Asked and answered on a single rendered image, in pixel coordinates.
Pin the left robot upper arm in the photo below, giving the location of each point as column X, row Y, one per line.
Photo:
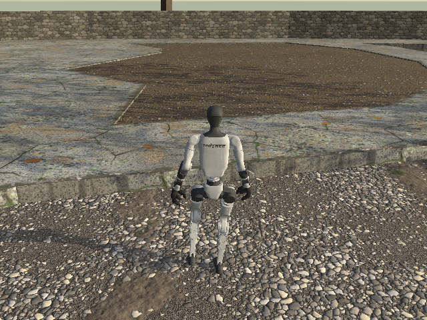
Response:
column 189, row 151

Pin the robot right forearm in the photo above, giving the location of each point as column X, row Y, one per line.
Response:
column 244, row 177

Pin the robot right hand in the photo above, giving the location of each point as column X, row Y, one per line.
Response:
column 242, row 190

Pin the robot left hand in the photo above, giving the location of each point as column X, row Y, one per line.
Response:
column 175, row 196

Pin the robot left thigh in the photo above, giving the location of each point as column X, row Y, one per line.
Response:
column 197, row 195

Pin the robot left foot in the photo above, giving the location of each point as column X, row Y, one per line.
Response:
column 191, row 260

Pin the robot left forearm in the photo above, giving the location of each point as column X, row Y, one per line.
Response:
column 180, row 178

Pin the right robot upper arm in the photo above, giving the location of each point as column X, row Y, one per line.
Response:
column 238, row 152

